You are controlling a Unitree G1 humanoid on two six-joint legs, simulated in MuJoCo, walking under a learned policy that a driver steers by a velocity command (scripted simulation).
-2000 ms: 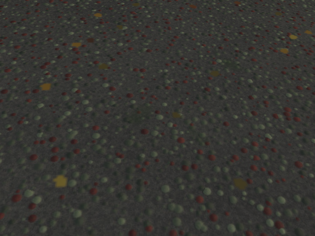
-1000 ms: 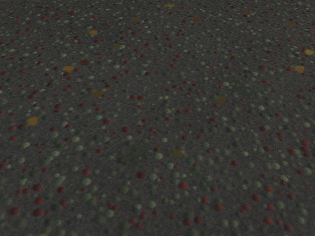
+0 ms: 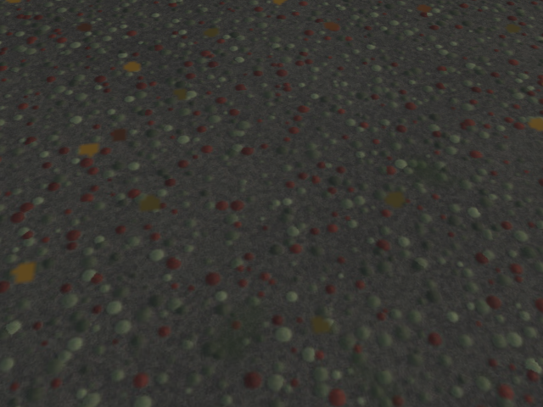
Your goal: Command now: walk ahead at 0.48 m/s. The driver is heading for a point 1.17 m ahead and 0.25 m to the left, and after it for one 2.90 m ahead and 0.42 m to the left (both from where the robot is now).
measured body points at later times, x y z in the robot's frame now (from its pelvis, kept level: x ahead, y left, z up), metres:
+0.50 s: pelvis +0.28 -0.02 +0.01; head +0.31 -0.02 +0.46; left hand +0.20 +0.21 -0.14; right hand +0.46 -0.23 -0.12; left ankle +0.45 +0.12 -0.69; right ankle +0.18 -0.08 -0.73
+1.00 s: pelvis +0.56 +0.03 +0.01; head +0.58 +0.04 +0.46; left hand +0.70 +0.26 -0.12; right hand +0.49 -0.21 -0.13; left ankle +0.49 +0.09 -0.73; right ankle +0.72 -0.12 -0.68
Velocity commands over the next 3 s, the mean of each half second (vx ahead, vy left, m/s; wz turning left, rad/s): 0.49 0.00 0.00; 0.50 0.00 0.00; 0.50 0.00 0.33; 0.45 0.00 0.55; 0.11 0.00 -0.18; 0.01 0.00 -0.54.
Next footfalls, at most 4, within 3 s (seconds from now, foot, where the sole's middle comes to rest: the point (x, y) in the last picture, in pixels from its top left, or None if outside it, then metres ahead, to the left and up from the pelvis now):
0.06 right None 0.22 -0.09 -0.77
0.62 left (233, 379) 0.53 0.09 -0.77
1.16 right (297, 267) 0.83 -0.09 -0.77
1.72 left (214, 206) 1.06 0.15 -0.77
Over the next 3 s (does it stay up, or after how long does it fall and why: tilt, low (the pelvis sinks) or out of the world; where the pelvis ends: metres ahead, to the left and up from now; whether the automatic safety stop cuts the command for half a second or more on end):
stays up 1.17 0.19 0.01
